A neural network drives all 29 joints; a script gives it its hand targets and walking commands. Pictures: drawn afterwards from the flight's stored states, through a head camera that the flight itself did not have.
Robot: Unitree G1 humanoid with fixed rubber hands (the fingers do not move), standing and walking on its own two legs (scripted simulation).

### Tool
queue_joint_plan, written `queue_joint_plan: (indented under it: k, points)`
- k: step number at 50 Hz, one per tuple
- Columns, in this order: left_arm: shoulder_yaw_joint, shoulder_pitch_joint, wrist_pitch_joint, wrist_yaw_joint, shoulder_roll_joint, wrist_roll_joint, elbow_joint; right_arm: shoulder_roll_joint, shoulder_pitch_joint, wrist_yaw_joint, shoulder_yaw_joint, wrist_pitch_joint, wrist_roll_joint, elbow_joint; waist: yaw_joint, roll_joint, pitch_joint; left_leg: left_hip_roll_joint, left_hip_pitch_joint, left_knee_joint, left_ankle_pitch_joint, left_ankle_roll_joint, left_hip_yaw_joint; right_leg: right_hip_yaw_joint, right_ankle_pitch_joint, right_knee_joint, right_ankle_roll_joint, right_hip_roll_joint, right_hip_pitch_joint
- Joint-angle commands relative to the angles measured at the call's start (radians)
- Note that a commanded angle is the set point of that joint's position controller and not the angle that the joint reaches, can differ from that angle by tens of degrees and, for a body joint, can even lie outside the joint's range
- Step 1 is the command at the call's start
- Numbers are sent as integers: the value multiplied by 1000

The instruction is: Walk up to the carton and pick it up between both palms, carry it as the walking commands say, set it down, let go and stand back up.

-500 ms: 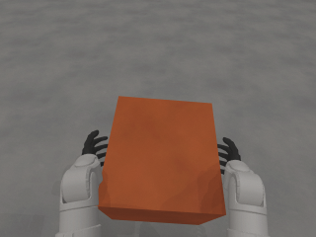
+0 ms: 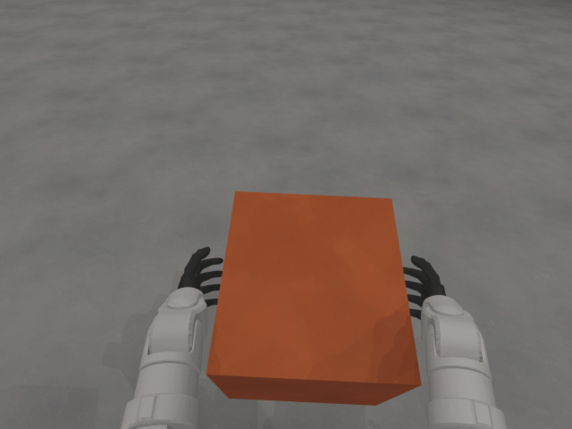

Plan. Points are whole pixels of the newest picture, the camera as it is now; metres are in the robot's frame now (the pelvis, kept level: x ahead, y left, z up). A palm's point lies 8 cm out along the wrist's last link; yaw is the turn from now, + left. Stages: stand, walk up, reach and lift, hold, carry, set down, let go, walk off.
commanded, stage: hold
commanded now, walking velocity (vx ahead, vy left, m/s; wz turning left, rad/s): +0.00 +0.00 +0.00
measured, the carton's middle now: (307, 301) +0.34 -0.07 -0.05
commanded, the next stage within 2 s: set down in 0.06 s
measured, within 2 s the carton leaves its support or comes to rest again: neither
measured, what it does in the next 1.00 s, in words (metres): shifts its weight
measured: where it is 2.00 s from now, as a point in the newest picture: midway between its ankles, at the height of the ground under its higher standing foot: outside the picture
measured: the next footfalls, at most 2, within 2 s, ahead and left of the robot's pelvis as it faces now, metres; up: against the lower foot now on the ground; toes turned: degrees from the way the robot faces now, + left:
none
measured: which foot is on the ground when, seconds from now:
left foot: down 0.00-1.00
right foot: down 0.00-1.00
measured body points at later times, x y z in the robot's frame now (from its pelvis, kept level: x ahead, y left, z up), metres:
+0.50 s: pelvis -0.01 -0.04 -0.01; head +0.04 -0.04 +0.44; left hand +0.35 +0.10 -0.03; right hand +0.30 -0.25 -0.04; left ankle +0.08 +0.07 -0.74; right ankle +0.02 -0.15 -0.74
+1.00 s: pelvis +0.04 -0.03 -0.02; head +0.21 -0.04 +0.40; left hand +0.36 +0.08 -0.13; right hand +0.32 -0.27 -0.13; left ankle +0.08 +0.07 -0.73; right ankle +0.02 -0.15 -0.73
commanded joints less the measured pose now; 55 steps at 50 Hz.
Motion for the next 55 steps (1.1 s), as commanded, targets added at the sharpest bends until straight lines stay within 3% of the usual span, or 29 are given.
queue_joint_plan:
  k: [1, 5, 10, 12, 14, 15, 18, 22, 23, 27, 28, 29, 31, 34, 37, 38, 39, 41, 42, 44, 45, 46, 47, 48, 50, 51, 53, 54, 55]
  points:
    - [-490, -596, -59, -332, -926, -179, 119, 891, -704, 334, 521, -109, 263, 72, 53, -91, -255, -10, 415, -81, -182, -67, -109, -2, -146, -179, -61, 71, -181]
    - [-77, -698, -20, -336, -745, 25, 439, 794, -780, 348, 185, -86, 89, 442, 125, -107, 198, 1, 259, -110, -503, -8, -109, 72, -514, -168, -110, 60, -373]
    - [-162, -549, -22, -334, -732, -18, 389, 787, -669, 279, 156, -110, 117, 367, 86, 50, 158, -14, 120, -100, -48, -52, -112, 52, 22, -138, -65, 71, -76]
    - [-282, -594, -46, -330, -753, -102, 247, 808, -593, 259, 201, -114, 144, 275, 16, 59, -10, -12, 230, -65, 197, -69, -124, 58, 276, -136, -52, 48, -10]
    - [-235, -852, -94, -319, -759, -124, 229, 821, -977, 271, 282, -169, 213, 162, 122, 32, -214, -8, 288, -91, -219, -47, -92, 19, -156, -134, -69, 53, -35]
    - [-282, -1035, -134, -328, -787, -180, 168, 903, -1030, 267, 312, -201, 217, 140, 47, -127, -276, -47, 342, -1, -292, -35, -78, 69, -349, -175, -63, 45, -74]
    - [-374, -1132, -251, -373, -806, -210, 117, 1022, -1066, 231, 356, -309, 214, 201, 44, -164, -344, -83, 322, 191, -197, -33, -62, 102, -415, -169, -97, 4, -281]
    - [-495, -872, -307, -359, -870, -193, 101, 1029, -970, 229, 558, -360, 296, 14, 103, 80, -747, -59, 156, 141, 200, -22, -109, 4, 268, 117, -67, 75, 35]
    - [-432, -948, -301, -344, -847, -185, 168, 1002, -1028, 232, 535, -350, 276, 92, 140, 61, -737, -60, 97, 178, 149, -29, -123, -2, 219, 138, -68, 57, 5]
    - [-266, -760, -250, -358, -862, -29, 403, 946, -888, 265, 369, -306, 127, 225, 34, -122, -410, -54, 101, 156, -158, -8, -87, 68, -274, -9, -69, 56, -386]
    - [-249, -685, -255, -360, -857, -22, 394, 954, -759, 258, 336, -301, 100, 254, -11, -151, -392, -52, 43, 181, -120, -6, -99, 59, -197, 0, -60, 58, -359]
    - [-213, -549, -242, -364, -821, 14, 473, 910, -718, 246, 341, -296, 110, 218, 42, -131, -300, -55, -53, 153, -27, -5, -109, 50, -38, 26, -52, 64, -334]
    - [-253, -529, -234, -354, -865, -27, 481, 883, -647, 225, 334, -288, 103, 199, -8, -87, -372, -47, -62, 131, 67, -11, -135, 29, 122, 61, -45, 69, -222]
    - [-316, -391, -250, -322, -835, -57, 376, 813, -491, 233, 362, -294, 130, 215, 19, 4, -379, -41, 80, 123, 349, -31, -158, 32, 346, 78, -42, 77, -227]
    - [-400, -405, -302, -270, -824, -96, 228, 770, -439, 267, 377, -331, 165, 263, 31, 64, -399, -15, 146, 168, 546, -68, -189, 53, 385, 86, -56, 85, -360]
    - [-385, -385, -326, -265, -762, -97, 255, 776, -416, 265, 344, -350, 166, 287, 52, -11, -379, -10, 107, 170, 544, -57, -192, 48, 405, 100, -48, 92, -390]
    - [-433, -382, -355, -249, -824, -104, 231, 781, -443, 264, 369, -395, 180, 234, 55, 88, -441, -7, 155, 175, 637, -58, -215, 47, 423, 128, -48, 93, -428]
    - [-462, -396, -437, -236, -754, -96, 229, 732, -408, 252, 310, -468, 160, 257, 3, 83, -394, 16, 56, 227, 770, -67, -226, 54, 449, 135, -57, 91, -595]
    - [-480, -418, -478, -209, -799, -140, 200, 741, -467, 256, 369, -500, 223, 265, 84, 106, -465, 13, 78, 241, 776, -67, -235, 56, 388, 141, -73, 75, -622]
    - [-534, -464, -559, -175, -835, -198, 134, 715, -495, 214, 391, -584, 238, 210, 57, 134, -584, 31, 202, 288, 909, -46, -255, 43, 318, 119, -76, 55, -870]
    - [-553, -502, -588, -151, -840, -218, 98, 682, -577, 203, 392, -617, 254, 149, 94, 150, -741, 29, 191, 322, 846, -74, -259, 60, 251, 159, -100, 56, -821]
    - [-568, -589, -622, -157, -739, -225, 64, 666, -634, 176, 390, -631, 209, 95, 18, 29, -756, 15, 29, 369, 776, -70, -254, 33, 362, 222, -64, 84, -774]
    - [-579, -585, -629, -144, -688, -216, 44, 720, -624, 172, 466, -639, 260, 103, 116, 55, -862, -5, 17, 396, 664, -66, -207, 72, 359, 292, -56, 79, -626]
    - [-624, -608, -650, -137, -722, -254, -8, 648, -628, 148, 467, -665, 252, 21, 26, 27, -1029, -43, -65, 441, 573, -78, -196, 53, 518, 355, -55, 83, -504]
    - [-576, -652, -648, -144, -636, -195, 63, 685, -667, 125, 520, -660, 255, 46, 68, -35, -1073, -69, -275, 443, 339, -48, -151, 36, 526, 423, -10, 84, -447]
    - [-611, -624, -633, -160, -659, -190, 92, 733, -619, 124, 547, -637, 229, 68, -3, -98, -1051, -63, -313, 441, 288, -28, -162, 34, 501, 416, 4, 86, -462]
    - [-618, -716, -578, -164, -737, -197, 56, 803, -690, 140, 590, -584, 242, 81, 71, -30, -1090, -74, -353, 476, 166, -44, -112, 27, 290, 448, -7, 110, -475]
    - [-631, -707, -532, -176, -749, -194, 53, 757, -643, 145, 554, -536, 201, 87, -49, -37, -1142, -85, -294, 469, 240, -40, -117, 4, 364, 443, 5, 124, -517]
    - [-600, -565, -495, -179, -787, -148, 89, 812, -615, 169, 617, -505, 217, 110, 84, -11, -1096, -85, -267, 477, 356, -61, -97, 12, 403, 451, 8, 135, -585]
